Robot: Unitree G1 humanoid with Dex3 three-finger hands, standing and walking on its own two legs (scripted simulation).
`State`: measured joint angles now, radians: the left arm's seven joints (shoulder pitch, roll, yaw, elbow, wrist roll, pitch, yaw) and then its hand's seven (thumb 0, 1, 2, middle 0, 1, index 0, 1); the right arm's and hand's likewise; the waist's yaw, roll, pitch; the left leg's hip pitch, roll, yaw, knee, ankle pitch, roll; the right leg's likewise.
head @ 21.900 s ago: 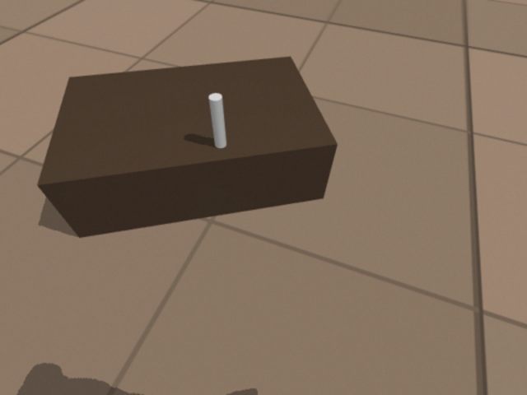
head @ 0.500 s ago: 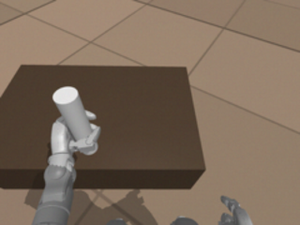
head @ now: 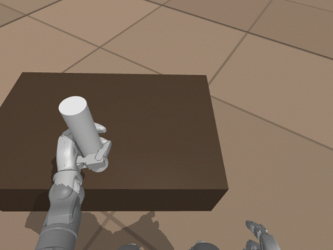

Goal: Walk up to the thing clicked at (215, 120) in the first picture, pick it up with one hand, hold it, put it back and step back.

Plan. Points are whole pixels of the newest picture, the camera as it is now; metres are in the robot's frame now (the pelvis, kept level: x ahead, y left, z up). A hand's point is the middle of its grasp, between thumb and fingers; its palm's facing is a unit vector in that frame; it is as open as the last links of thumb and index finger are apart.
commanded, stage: hold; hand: left
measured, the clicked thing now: (88, 140) +0.33 +0.18 +0.08
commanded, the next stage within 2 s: crouch in 0.14 s
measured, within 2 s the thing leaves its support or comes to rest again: neither
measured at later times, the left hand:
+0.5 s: hand (100, 149) +0.34 +0.17 +0.03, palm faces +0.16 -0.99 +0.00, open 6.5 cm
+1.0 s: hand (108, 147) +0.42 +0.19 -0.11, palm faces +0.19 -0.98 -0.02, open 6.5 cm
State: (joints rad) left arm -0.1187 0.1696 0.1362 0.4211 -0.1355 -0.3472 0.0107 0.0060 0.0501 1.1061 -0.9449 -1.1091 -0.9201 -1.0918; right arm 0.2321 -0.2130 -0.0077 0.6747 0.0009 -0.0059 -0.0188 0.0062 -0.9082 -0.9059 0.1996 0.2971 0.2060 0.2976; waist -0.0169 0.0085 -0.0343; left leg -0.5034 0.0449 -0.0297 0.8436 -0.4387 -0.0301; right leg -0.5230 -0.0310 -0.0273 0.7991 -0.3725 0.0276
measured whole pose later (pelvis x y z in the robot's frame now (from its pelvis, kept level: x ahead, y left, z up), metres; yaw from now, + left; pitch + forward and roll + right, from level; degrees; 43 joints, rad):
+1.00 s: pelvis -0.04 +0.00 -0.12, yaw -1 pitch +26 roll -2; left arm -0.68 0.34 0.40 1.06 -0.09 -0.60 -0.06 0.01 0.03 1.13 -0.95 -1.11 -0.93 -1.09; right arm 0.25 -0.24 0.00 0.73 -0.06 0.02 0.03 0.00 -0.91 -0.90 0.20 0.30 0.21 0.30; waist -0.11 0.02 -0.14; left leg -1.31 0.04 -0.07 1.45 -0.60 -0.04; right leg -1.33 -0.03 -0.03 1.40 -0.52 0.02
